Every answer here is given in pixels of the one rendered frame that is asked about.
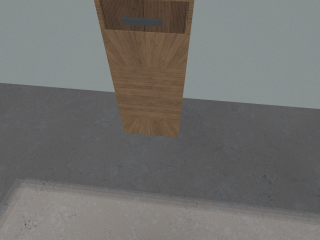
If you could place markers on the handle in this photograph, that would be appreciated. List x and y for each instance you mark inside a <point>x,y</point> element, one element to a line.
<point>142,21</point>

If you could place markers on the drawer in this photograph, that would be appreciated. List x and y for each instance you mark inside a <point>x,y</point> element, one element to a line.
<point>173,13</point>

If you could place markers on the cabinet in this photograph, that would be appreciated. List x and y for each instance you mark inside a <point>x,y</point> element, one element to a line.
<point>148,72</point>

